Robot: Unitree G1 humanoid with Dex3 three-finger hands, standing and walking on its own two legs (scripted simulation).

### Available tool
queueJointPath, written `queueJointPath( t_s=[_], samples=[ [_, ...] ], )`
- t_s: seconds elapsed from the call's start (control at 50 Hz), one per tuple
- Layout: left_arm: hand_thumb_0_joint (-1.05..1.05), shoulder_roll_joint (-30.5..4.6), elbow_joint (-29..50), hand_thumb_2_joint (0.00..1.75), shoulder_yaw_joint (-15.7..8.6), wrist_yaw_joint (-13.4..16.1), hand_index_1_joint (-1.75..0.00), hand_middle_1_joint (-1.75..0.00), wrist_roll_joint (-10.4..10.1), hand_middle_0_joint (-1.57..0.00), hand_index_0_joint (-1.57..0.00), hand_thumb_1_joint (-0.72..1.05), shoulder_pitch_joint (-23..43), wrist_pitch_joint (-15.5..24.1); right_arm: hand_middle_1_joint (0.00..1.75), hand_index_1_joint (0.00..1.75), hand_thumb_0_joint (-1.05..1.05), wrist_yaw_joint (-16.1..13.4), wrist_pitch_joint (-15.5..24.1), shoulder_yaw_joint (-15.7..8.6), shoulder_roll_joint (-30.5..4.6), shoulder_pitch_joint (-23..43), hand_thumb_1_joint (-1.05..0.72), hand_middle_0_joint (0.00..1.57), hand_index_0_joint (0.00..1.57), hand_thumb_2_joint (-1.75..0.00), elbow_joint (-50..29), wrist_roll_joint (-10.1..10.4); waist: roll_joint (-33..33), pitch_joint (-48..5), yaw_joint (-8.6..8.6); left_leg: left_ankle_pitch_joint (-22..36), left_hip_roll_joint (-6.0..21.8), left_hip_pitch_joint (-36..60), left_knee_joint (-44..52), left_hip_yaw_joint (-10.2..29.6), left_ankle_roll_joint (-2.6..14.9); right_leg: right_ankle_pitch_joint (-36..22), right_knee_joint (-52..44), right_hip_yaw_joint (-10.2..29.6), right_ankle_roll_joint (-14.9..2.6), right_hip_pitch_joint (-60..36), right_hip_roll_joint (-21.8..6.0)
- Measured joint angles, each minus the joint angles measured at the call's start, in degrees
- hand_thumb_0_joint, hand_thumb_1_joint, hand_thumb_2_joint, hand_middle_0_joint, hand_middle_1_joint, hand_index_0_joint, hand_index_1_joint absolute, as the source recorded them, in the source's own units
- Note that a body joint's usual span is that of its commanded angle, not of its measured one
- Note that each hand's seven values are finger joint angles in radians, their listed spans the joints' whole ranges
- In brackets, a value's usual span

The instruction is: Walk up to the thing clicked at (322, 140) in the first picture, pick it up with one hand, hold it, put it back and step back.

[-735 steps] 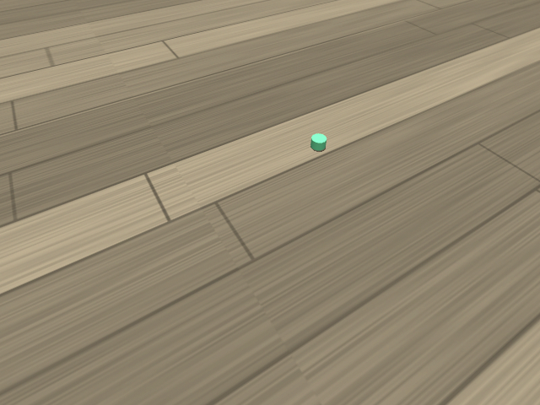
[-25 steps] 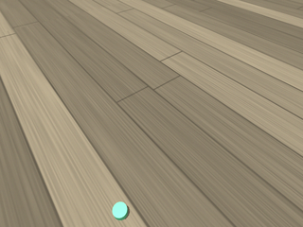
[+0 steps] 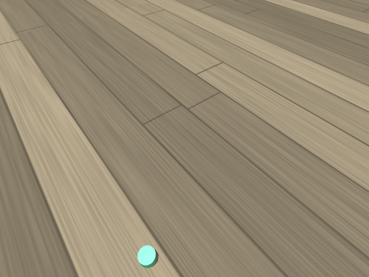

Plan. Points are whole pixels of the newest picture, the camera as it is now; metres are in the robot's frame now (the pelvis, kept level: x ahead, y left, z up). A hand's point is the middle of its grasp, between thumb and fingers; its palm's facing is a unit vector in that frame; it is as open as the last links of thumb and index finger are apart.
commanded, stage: stand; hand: left
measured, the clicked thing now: (147, 256) +0.36 +0.19 -0.76
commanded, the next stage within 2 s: walk up in 0.86 s
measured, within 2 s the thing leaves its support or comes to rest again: neither
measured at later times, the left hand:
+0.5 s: hand out of the picture +0.07 +0.25 -0.16, palm faces -0.02 -0.94 -0.33, open 7.3 cm
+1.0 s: hand out of the picture +0.06 +0.24 -0.16, palm faces -0.02 -0.94 -0.33, open 7.3 cm
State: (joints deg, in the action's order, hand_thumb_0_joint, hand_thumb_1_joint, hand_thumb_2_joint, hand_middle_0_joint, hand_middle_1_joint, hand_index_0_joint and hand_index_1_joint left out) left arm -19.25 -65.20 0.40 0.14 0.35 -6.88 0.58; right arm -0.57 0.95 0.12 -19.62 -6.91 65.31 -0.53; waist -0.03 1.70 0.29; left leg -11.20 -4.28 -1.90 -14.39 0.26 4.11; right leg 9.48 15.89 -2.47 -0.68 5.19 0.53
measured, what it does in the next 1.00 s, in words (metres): stands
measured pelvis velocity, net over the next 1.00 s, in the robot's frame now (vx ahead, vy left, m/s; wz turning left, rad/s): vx -0.01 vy -0.02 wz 0.00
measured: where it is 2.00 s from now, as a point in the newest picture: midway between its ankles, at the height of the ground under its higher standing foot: outside the picture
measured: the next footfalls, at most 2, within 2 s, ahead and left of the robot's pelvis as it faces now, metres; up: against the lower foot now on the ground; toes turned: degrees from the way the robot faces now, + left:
none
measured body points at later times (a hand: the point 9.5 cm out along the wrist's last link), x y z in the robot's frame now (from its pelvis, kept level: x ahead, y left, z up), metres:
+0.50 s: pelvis +0.00 +0.00 +0.00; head +0.00 +0.00 +0.45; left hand +0.07 +0.29 -0.14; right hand +0.07 -0.30 -0.13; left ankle -0.04 +0.07 -0.75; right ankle -0.01 -0.11 -0.75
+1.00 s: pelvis -0.01 -0.02 +0.00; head +0.01 -0.01 +0.45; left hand +0.06 +0.29 -0.14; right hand +0.06 -0.32 -0.13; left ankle -0.04 +0.07 -0.75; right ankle -0.01 -0.11 -0.75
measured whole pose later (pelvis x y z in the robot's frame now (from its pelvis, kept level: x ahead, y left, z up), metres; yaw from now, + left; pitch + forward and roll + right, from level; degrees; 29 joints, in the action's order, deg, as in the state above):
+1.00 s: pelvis -0.01 -0.02 +0.00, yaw +0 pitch -1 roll +0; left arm -21.0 -62.7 -1.6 -0.9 0.7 -6.7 -1.2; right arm -1.3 1.8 -0.6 -19.5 -7.0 63.4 -0.6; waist -1.1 3.8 0.3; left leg -11.0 -3.4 -4.0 -16.3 0.6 2.9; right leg 9.2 17.4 -3.0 -2.1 7.1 1.3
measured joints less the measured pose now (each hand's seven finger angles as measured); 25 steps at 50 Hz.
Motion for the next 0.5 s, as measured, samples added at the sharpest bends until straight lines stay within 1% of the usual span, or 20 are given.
queueJointPath(
  t_s=[0.5],
  samples=[
    [0.00, -0.26, 0.75, 0.90, 0.26, 0.06, -0.30, -0.30, 0.05, -0.20, -0.21, 0.91, -0.39, 0.06, 0.30, 0.30, 0.00, 0.02, -0.02, -0.02, -0.15, -0.17, -0.91, 0.21, 0.21, -0.90, -0.43, 0.01, -0.01, -0.04, -0.09, 0.40, -0.05, 0.28, 0.26, 0.30, -0.14, -0.11, 0.06, -0.29, -0.15, -0.22, -0.08]
  ],
)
